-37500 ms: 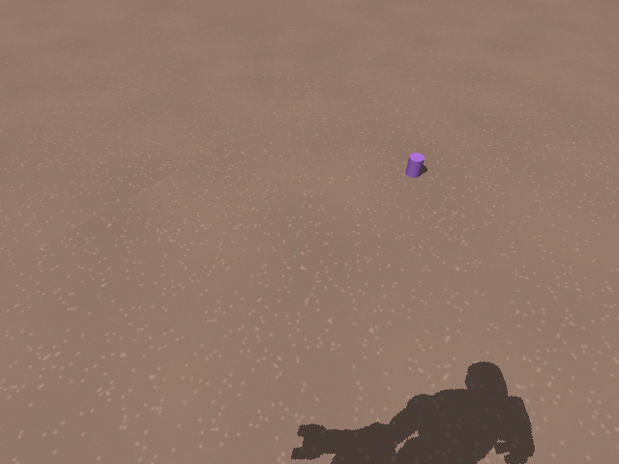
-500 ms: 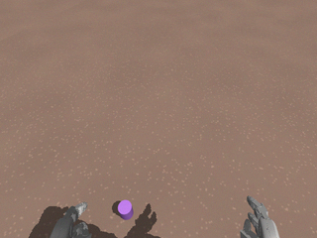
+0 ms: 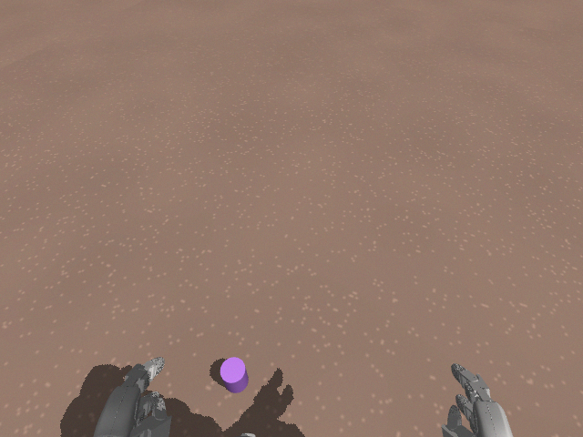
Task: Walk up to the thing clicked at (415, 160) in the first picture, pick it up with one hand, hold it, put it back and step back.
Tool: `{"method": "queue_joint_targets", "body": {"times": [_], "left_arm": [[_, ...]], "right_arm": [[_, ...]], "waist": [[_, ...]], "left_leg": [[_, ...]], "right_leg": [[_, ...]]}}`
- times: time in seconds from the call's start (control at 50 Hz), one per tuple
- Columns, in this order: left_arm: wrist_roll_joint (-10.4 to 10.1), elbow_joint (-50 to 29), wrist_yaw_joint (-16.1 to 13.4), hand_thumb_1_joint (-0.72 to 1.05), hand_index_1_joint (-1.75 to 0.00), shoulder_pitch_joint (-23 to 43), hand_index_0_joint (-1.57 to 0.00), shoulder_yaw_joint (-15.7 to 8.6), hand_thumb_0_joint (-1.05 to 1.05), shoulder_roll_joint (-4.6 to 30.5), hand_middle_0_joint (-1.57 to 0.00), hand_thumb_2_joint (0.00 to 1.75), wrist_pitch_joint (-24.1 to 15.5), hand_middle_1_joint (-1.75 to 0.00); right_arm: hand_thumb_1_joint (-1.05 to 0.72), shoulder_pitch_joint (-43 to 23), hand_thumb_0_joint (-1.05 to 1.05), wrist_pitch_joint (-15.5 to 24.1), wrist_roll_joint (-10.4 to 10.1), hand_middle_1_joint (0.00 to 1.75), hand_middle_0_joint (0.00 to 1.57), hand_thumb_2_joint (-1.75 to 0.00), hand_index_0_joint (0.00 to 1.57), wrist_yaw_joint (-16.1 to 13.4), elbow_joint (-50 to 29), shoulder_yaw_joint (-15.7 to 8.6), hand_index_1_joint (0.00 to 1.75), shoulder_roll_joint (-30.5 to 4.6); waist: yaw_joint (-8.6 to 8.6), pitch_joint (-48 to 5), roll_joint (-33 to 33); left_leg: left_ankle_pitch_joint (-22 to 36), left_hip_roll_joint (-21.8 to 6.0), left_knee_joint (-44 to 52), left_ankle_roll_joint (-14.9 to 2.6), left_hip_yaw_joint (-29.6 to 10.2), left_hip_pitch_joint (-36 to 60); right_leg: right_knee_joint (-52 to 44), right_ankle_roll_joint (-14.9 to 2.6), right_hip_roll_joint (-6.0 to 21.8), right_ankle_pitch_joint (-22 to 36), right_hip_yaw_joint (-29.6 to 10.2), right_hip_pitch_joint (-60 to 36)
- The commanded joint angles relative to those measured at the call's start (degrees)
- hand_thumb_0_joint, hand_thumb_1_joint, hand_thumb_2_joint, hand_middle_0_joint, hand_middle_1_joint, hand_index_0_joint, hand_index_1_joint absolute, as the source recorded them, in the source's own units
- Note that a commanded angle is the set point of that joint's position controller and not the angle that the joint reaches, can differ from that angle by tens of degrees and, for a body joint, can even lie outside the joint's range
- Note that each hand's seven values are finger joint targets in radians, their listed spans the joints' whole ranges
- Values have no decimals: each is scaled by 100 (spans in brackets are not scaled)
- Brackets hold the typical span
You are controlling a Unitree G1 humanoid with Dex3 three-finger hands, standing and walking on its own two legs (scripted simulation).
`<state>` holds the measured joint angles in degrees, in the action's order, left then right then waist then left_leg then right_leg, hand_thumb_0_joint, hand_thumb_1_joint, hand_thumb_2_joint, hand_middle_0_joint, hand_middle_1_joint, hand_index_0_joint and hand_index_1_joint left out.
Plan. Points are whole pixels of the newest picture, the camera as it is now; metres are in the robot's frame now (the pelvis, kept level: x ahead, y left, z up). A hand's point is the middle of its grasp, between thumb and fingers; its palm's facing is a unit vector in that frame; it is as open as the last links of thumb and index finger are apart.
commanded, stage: stand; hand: left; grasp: from above
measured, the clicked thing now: (234, 375) +0.42 +0.20 -0.66
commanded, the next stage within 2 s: none
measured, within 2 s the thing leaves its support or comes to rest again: neither
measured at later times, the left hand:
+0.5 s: hand out of the picture +0.05 +0.24 -0.11, palm faces +0.05 -0.95 -0.32, open 7.4 cm
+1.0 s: hand out of the picture +0.04 +0.24 -0.10, palm faces +0.05 -0.94 -0.34, open 7.4 cm
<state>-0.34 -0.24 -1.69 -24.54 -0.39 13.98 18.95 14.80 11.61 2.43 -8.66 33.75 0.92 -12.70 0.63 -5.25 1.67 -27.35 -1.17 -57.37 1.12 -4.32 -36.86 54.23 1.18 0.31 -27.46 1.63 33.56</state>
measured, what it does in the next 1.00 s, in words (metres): rises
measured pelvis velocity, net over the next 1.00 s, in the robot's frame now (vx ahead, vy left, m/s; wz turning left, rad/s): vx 0.00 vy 0.00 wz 0.02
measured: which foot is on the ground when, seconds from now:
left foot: down 0.00-1.00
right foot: down 0.00-1.00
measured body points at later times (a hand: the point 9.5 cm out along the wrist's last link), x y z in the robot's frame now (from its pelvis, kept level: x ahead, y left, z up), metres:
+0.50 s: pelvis +0.01 +0.01 +0.05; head +0.02 +0.02 +0.50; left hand +0.05 +0.29 -0.09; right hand +0.09 -0.26 -0.08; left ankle +0.02 +0.13 -0.68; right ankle +0.00 -0.14 -0.68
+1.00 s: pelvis +0.00 +0.00 +0.06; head +0.00 -0.01 +0.51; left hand +0.04 +0.29 -0.07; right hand +0.07 -0.29 -0.08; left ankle +0.02 +0.13 -0.68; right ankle +0.00 -0.14 -0.68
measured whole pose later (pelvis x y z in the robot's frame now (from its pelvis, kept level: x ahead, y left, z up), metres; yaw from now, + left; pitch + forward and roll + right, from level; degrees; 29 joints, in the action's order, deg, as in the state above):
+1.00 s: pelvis +0.00 +0.00 +0.06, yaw +1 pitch -4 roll +0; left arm 1.6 65.5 -1.3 -8.8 -2.1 17.3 -0.1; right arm 8.3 0.0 1.2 -0.7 64.0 -1.6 -18.0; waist -0.9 4.1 1.2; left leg -10.6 -0.4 -22.3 1.2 -3.6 -7.3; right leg 20.9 1.4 1.7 -11.7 1.6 4.8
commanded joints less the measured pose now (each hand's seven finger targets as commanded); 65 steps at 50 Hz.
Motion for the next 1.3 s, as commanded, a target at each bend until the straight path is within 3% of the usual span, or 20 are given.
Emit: {"method": "queue_joint_targets", "body": {"times": [0.0,0.04,0.06,0.1,0.14,0.2,0.26,0.36,0.42,0.52,0.58,0.66,0.8,1.08,1.16,1.22,1.28], "left_arm": [[459,1564,-101,90,-30,966,-20,-516,0,1161,-20,90,-1462,-30],[418,2025,-62,90,-30,1111,-20,-470,0,1184,-20,90,-1640,-30],[394,2229,-56,90,-30,1089,-20,-486,0,1142,-20,90,-1658,-30],[331,2703,-54,90,-30,1211,-20,-511,0,1112,-20,90,-1698,-30],[339,3133,-69,90,-30,1402,-20,-493,0,1119,-20,90,-1762,-30],[319,3647,-59,90,-30,1406,-20,-500,0,1084,-20,90,-1866,-30],[282,4117,-65,90,-30,1394,-20,-489,0,1045,-20,90,-1916,-30],[219,4826,-95,90,-30,1286,-20,-466,0,1108,-20,90,-1951,-30],[197,5162,-103,90,-30,1338,-20,-443,0,1191,-20,90,-1955,-30],[206,5598,-104,90,-30,1398,-20,-400,0,1223,-20,90,-1944,-30],[214,5771,-102,90,-30,1475,-20,-395,0,1290,-20,90,-1964,-30],[222,5957,-82,90,-30,1548,-20,-369,0,1317,-20,90,-1956,-30],[207,6170,-56,90,-30,1659,-20,-360,0,1394,-20,90,-1986,-30],[167,6334,-5,90,-30,1839,-20,-380,0,1554,-20,90,-2001,-30],[159,6374,-1,90,-30,1855,-20,-378,0,1554,-20,90,-2005,-30],[144,6350,-5,90,-30,1920,-20,-381,0,1555,-20,90,-2035,-30],[129,6378,7,90,-30,1917,-20,-366,0,1544,-20,90,-2024,-30]], "right_arm": [[-90,-464,0,-553,411,30,20,-90,20,462,161,-492,30,-1323],[-90,-441,0,-594,138,30,20,-90,20,661,432,-471,30,-1200],[-90,-559,0,-626,82,30,20,-90,20,716,526,-522,30,-1239],[-90,-675,0,-686,6,30,20,-90,20,767,661,-554,30,-1223],[-90,-695,0,-767,23,30,20,-90,20,797,862,-582,30,-1212],[-90,-692,0,-822,69,30,20,-90,20,787,1079,-608,30,-1314],[-90,-695,0,-840,50,30,20,-90,20,750,1286,-604,30,-1384],[-90,-575,0,-899,-7,30,20,-90,20,666,1689,-585,30,-1419],[-90,-608,0,-939,-45,30,20,-90,20,643,1897,-569,30,-1430],[-90,-702,0,-986,-85,30,20,-90,20,641,2160,-527,30,-1461],[-90,-712,0,-1008,-99,30,20,-90,20,645,2288,-513,30,-1456],[-90,-777,0,-1027,-109,30,20,-90,20,664,2423,-488,30,-1467],[-90,-874,0,-1046,-111,30,20,-90,20,707,2598,-458,30,-1484],[-90,-874,0,-1055,-129,30,20,-90,20,729,2763,-402,30,-1598],[-90,-876,0,-1059,-133,30,20,-90,20,727,2784,-385,30,-1616],[-90,-854,0,-1034,-133,30,20,-90,20,720,2774,-376,30,-1642],[-90,-858,0,-1030,-140,30,20,-90,20,716,2808,-347,30,-1638]], "waist": [[-30,36,-404],[-144,-204,-91],[-246,-85,-314],[-271,-94,-413],[-215,37,-394],[-206,132,4],[-227,242,286],[-202,229,149],[-158,332,34],[-169,570,-6],[-154,612,-149],[-137,775,-119],[-149,858,-131],[-131,796,-65],[-132,732,-101],[-122,510,-136],[-130,562,-77]], "left_leg": [[1616,27,1377,-504,70,887],[1700,1,1626,-522,-12,1274],[1712,20,1657,-482,53,1416],[1646,19,1747,-449,-11,1554],[1183,1,1923,-454,-75,1609],[1118,-170,2378,-499,-297,1757],[1624,-330,2827,-496,-566,1819],[2483,-361,2998,-438,-468,2335],[2566,-337,3133,-379,-384,2534],[2225,-365,3511,-329,-394,2631],[2310,-362,3589,-303,-335,2780],[1862,-350,3845,-266,-359,2707],[1625,-357,4002,-232,-354,2716],[1611,-401,4045,-210,-325,2689],[1770,-448,4008,-236,-333,2799],[2375,-483,3919,-243,-285,2954],[2506,-472,3945,-220,-267,2942]], "right_leg": [[-1458,-562,367,966,-839,-808],[-1282,-435,408,1432,-625,-1335],[-1449,-424,430,1467,-675,-1219],[-1681,-377,437,1321,-680,-1247],[-1940,-349,495,829,-712,-1234],[-1964,-268,357,984,-482,-1438],[-1987,-206,299,1415,-337,-1801],[-2413,-222,407,1999,-378,-2212],[-2731,-232,479,2190,-424,-2347],[-3135,-178,506,1963,-403,-2530],[-3311,-179,563,1998,-432,-2578],[-3492,-151,557,1825,-415,-2617],[-3709,-134,586,1677,-446,-2685],[-3870,-164,635,1553,-546,-2781],[-3858,-181,652,1676,-545,-2792],[-3807,-181,696,2239,-556,-2944],[-3807,-161,666,2365,-515,-2980]]}}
